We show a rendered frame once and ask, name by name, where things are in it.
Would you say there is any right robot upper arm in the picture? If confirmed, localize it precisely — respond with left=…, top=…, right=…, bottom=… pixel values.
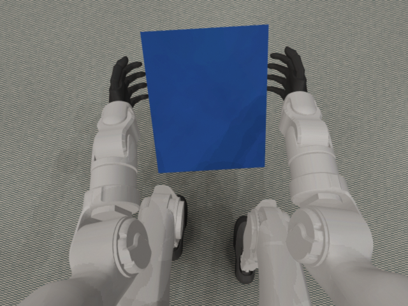
left=286, top=205, right=408, bottom=306

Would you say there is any right robot hand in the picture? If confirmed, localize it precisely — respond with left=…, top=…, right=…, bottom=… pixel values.
left=267, top=47, right=307, bottom=100

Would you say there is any robot right foot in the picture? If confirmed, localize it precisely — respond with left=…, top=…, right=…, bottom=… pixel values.
left=233, top=216, right=255, bottom=284

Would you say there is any left robot hand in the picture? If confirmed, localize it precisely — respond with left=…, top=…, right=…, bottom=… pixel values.
left=109, top=56, right=149, bottom=108

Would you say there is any carton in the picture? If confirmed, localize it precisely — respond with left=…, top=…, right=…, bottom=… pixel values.
left=140, top=24, right=268, bottom=173

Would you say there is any left robot upper arm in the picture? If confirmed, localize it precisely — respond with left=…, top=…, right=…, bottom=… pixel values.
left=16, top=216, right=152, bottom=306

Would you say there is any robot right forearm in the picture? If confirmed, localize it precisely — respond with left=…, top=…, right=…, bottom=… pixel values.
left=279, top=91, right=373, bottom=241

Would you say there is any right robot shin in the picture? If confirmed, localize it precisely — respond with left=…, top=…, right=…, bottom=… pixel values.
left=240, top=200, right=290, bottom=271

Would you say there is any robot left forearm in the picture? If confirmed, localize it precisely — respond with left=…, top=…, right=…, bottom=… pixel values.
left=69, top=101, right=141, bottom=267

